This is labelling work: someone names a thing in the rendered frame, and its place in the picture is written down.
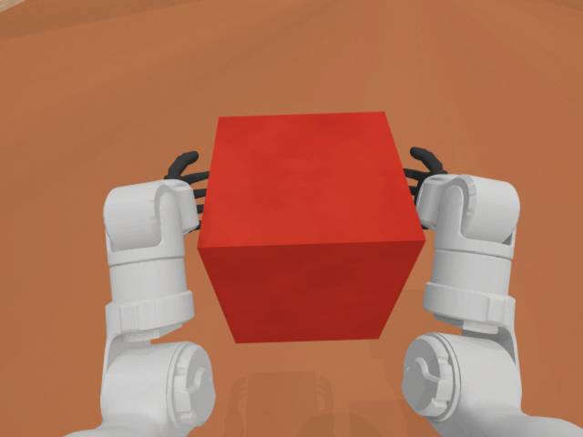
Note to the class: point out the robot right upper arm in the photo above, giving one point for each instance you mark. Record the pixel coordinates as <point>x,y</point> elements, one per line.
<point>470,387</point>

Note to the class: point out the robot right hand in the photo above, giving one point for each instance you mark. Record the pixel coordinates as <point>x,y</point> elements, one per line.
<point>431,162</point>

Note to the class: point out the robot left upper arm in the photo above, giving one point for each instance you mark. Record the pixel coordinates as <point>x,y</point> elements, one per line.
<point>158,390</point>

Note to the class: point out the robot left forearm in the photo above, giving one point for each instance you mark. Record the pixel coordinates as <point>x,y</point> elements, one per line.
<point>145,225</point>

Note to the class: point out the carton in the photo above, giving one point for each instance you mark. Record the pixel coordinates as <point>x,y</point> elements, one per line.
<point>309,229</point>

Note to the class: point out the robot left hand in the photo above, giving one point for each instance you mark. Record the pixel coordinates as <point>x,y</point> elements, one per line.
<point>179,166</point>

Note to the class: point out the robot right forearm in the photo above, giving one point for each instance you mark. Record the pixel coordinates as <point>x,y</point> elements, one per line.
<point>475,223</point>

